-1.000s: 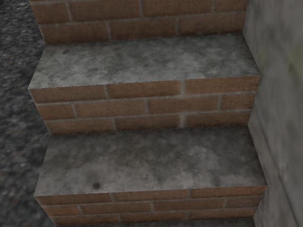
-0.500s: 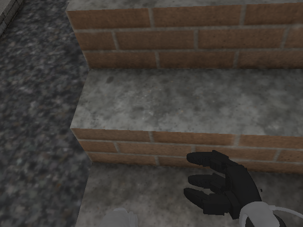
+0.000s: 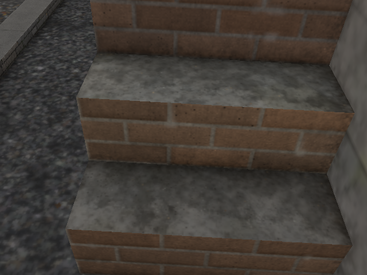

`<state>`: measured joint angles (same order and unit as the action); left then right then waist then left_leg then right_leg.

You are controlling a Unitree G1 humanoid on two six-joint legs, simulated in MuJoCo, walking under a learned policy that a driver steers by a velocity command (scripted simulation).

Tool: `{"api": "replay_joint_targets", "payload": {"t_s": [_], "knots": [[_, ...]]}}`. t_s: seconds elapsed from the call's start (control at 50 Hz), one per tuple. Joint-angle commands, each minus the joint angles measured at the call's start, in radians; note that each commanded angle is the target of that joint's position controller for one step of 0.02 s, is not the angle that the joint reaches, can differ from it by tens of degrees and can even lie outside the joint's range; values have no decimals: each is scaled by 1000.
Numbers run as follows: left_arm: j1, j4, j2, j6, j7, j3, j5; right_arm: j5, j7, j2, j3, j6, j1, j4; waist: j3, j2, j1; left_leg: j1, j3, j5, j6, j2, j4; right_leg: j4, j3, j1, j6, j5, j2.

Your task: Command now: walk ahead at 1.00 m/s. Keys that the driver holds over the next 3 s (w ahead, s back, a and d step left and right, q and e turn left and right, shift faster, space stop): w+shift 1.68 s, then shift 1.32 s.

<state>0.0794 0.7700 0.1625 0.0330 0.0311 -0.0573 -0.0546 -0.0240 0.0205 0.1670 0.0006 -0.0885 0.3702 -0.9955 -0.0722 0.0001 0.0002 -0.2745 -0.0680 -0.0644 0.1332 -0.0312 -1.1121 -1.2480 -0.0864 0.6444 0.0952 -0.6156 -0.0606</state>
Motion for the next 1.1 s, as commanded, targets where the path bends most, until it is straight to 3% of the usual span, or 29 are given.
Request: {"api": "replay_joint_targets", "payload": {"t_s": [0.02, 0.08, 0.22, 0.28, 0.32, 0.34, 0.36, 0.38, 0.4, 0.42, 0.44, 0.46, 0.48, 0.5, 0.52, 0.58, 0.66, 0.72, 0.74, 0.78, 0.8, 0.82, 0.84, 0.86, 0.88, 0.9, 0.94, 0.98, 1.1], "knots": [[80, 110, 24, 15, 22, 39, -5, -25, 5, -47, 1, -49, -318, 284, 157, -59, 31, -550, -162, 205, 21, 174, -951, 703, 738, -50, 195, -186, 278], [157, 249, -97, 60, 45, 18, -1, -10, 9, -109, 52, -41, -217, 314, 154, 45, -86, -672, -175, 172, 53, 161, -1018, 647, 415, -124, 142, 206, 199], [277, 249, 113, 84, -20, 52, 28, -16, -20, -30, 77, -17, -273, 450, 107, -25, -54, -1064, -78, 379, -90, 14, -1171, 897, 380, -388, 197, 399, 318], [405, 267, 150, 43, -52, 75, 79, -5, -37, -102, 127, -33, -544, 640, 166, -54, 20, -1132, 30, 557, -139, -105, -753, 1048, 323, -507, 147, 403, 326], [492, 303, 177, 26, -82, 84, 160, -39, -24, -181, 199, -34, -726, 766, 74, -144, 56, -329, 271, 791, -135, -48, -39, 1341, 230, -155, 209, 767, 302], [544, 332, 135, 68, -44, 49, 98, -63, -32, -110, 128, -40, -618, 721, -93, -88, 12, 110, 419, 573, -104, 91, -188, 1162, 173, -159, 253, 1954, 326], [418, 324, 299, 122, -13, 86, 47, -24, -38, 88, 39, -25, -309, 695, -276, -221, -226, 190, 197, 454, -30, 60, -147, 968, 174, -359, 263, 2607, 407], [465, 303, 256, 168, 13, 81, 83, 38, -52, 166, -2, -21, -183, 659, -426, -73, -217, 508, -172, 658, 103, -56, -74, 648, 228, -80, 194, 2679, 365], [336, 274, 364, 183, 29, 128, 104, 86, -77, 308, -71, 6, 157, 552, -547, 77, -372, 622, -682, 1026, 175, -117, 440, 384, 284, -65, 185, 2131, 267], [191, 254, 297, 159, 39, 136, 78, 108, -93, 377, -83, 9, 262, 404, -527, 406, -326, 538, -1154, 1190, 253, -292, 831, -94, 284, 47, 145, 913, 42], [-20, 126, 207, 167, 55, 123, 17, 87, -88, 265, -36, 1, 190, 366, -314, 269, -266, 315, -1155, 1013, 172, -314, 856, -606, 450, 142, 125, 650, -16], [-142, -6, 51, 161, 86, 80, 9, 48, -69, 81, 23, 4, 21, 345, -108, 144, -125, 81, -856, 1010, 90, -315, 750, -869, 387, 317, 129, 496, -17], [-156, -85, -44, 142, 80, 43, 15, 14, -38, 0, 41, -9, -74, 304, 64, 71, -29, -83, -559, 816, 4, -270, 721, -956, 353, 364, 127, 347, 2], [-56, -107, -81, 120, 77, 29, 30, -10, -17, -76, 58, -16, -85, 241, 113, 51, 37, -85, -317, 629, -55, -195, 681, -986, 320, 436, 124, 276, 23], [16, -122, -87, 107, 89, 15, 62, 8, -2, -146, 73, -15, -130, 231, 146, 59, 78, -111, -139, 434, -85, -159, 659, -1045, 306, 464, 110, 260, 18], [48, -117, -80, 79, 73, -4, 105, 78, 16, -54, 56, -31, -89, 179, 137, 50, 93, -135, 0, 297, -25, -229, 723, -1378, 226, 626, 33, 325, -54], [-79, -192, -25, 49, 2, -19, 101, 98, 22, 66, 58, -57, -177, 201, 198, 71, 113, -369, 132, 398, -2, -249, 875, -1280, 137, 661, -53, 513, -31], [-251, -261, 18, 41, -15, -29, 99, 50, -4, 139, 30, -69, -72, 157, 168, 135, 32, -192, 149, 435, 6, -274, 1065, -878, -4, 611, -75, 520, 64], [-243, -263, -47, 25, -28, -52, 79, 68, -17, 168, 12, -44, 4, 91, 70, 142, 41, -72, 153, 215, 38, -359, 1153, -910, -48, 507, -58, 475, 96], [-164, -256, 43, 25, -18, -28, 81, 8, -36, 233, -8, -31, -24, 51, -20, 202, 129, 64, 312, -851, 7, -290, 1059, -343, -111, 59, 36, 273, 67], [85, -184, 103, 19, -17, 19, 71, 35, -38, 338, -28, -25, -66, 32, -219, 275, 252, 204, 274, -1685, 52, -342, 882, -370, -124, -219, -1, 131, -21], [222, -137, 171, 11, -20, 40, 69, 28, -37, 444, -59, -13, -125, 51, -297, 346, 302, 354, 221, -1769, 60, -361, 720, -91, -8, -293, -5, 84, -7], [269, -70, 193, 8, -18, 59, 48, 25, -34, 411, -59, -1, -193, 89, -283, 326, 286, 405, 200, -1556, 66, -353, 529, 191, 113, -320, -1, 135, -17], [183, 1, 263, -9, -22, 96, -6, -11, -24, 197, -42, 1, 131, 60, -275, -92, 11, 93, 139, -1127, 50, -193, 241, 332, 506, -478, 135, -211, 149], [266, 52, 299, -19, -31, 118, -30, -34, 2, 97, -24, -20, 105, 11, -368, -280, 7, -20, 9, -249, 50, -37, -103, 693, 814, -488, 207, -308, 220], [196, 54, 245, -16, -12, 99, -47, -25, 19, 51, -26, -31, -78, 125, -328, -307, 5, -155, -130, -55, 30, 87, -452, 779, 832, -353, 161, -260, 201], [116, 90, 47, -3, 34, 47, -29, -7, 26, -42, 10, -39, -328, 256, -134, -77, -29, -404, -102, 79, 39, 119, -788, 589, 632, -61, 114, -270, 194], [88, 155, -57, 13, 46, 13, -1, 10, 29, -64, 40, -24, -292, 275, -41, -12, -93, -498, -80, 107, 50, 99, -816, 489, 406, 27, 74, -37, 125], [110, 122, 66, 21, -20, 35, 7, -10, -23, 19, 62, 27, -243, 325, 40, -94, -90, -657, -10, 354, -83, 76, -756, 731, 511, 104, 207, -169, 235]]}}
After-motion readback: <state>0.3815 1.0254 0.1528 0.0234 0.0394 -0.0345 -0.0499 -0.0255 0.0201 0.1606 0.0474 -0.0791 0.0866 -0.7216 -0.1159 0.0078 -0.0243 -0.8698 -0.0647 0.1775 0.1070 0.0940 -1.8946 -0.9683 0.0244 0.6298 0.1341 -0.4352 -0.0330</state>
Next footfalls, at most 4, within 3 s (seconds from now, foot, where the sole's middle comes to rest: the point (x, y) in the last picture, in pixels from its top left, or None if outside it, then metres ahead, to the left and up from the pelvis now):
0.34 left None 0.35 0.18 -0.45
0.88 right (239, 195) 0.58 -0.12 -0.23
1.26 left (156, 202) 0.56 0.09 -0.23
1.84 right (335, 129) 0.63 -0.32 -0.03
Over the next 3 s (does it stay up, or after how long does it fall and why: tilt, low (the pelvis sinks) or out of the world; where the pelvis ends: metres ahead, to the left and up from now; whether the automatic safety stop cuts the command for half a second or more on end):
stays up -0.02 0.05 0.06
